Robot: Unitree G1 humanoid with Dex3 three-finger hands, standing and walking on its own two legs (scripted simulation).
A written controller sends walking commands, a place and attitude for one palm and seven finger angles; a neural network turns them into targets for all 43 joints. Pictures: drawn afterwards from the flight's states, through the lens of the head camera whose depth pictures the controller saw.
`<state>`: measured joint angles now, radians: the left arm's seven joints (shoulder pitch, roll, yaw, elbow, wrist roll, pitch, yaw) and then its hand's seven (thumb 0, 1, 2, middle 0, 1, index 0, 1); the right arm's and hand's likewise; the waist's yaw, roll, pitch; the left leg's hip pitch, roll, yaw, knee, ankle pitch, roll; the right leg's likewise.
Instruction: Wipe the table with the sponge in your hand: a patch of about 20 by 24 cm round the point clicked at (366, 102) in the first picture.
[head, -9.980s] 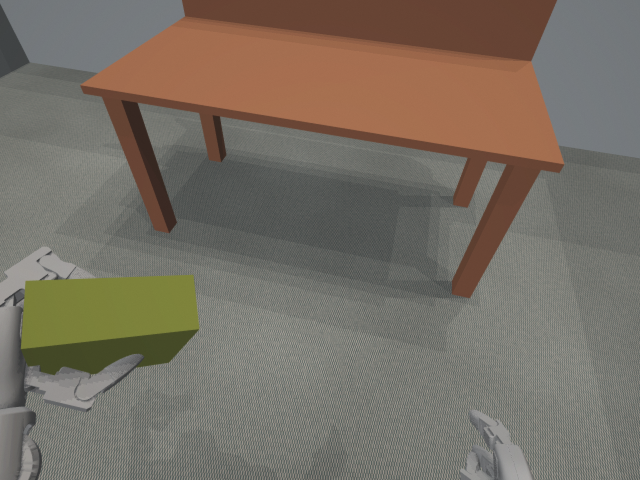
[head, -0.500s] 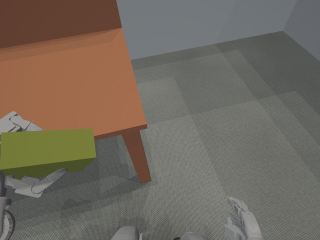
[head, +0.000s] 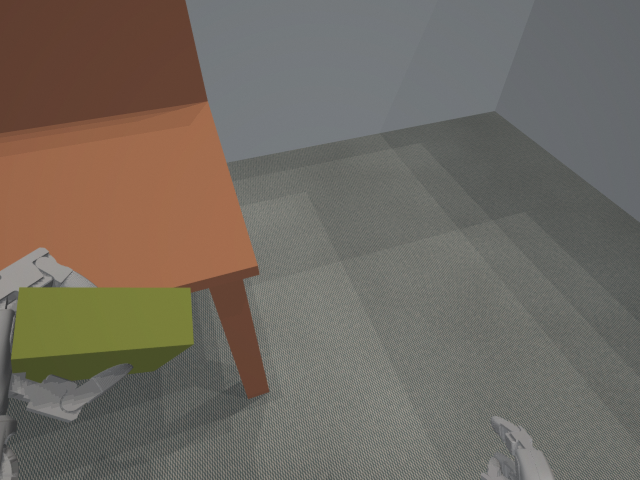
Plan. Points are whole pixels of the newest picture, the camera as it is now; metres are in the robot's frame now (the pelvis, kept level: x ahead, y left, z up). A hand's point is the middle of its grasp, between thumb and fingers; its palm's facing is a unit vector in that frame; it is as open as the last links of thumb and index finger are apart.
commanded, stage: come to a stop and stand still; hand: left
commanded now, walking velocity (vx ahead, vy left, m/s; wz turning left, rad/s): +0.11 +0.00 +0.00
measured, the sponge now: (125, 336) +0.22 +0.20 +0.15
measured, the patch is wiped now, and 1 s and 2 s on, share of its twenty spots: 0.00 0.00 0.00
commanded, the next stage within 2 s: look again from close up in 1.22 s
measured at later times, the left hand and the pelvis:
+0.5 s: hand (14, 280) +0.24 +0.28 +0.20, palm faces +0.49 -0.74 -0.45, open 9.6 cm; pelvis -0.01 -0.01 +0.00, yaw +0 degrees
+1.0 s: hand (2, 296) +0.25 +0.32 +0.17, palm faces +0.37 -0.87 -0.32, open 9.5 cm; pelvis +0.02 +0.08 +0.00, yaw -1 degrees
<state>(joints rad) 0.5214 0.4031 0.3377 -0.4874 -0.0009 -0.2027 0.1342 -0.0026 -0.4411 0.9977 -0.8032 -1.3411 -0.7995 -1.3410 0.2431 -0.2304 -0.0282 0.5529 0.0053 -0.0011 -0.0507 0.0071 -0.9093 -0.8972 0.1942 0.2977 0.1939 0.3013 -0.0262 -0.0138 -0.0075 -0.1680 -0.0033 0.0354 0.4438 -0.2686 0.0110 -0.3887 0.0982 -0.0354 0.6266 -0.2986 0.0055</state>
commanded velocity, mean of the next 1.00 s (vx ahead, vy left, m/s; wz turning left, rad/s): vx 0.01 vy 0.00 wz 0.00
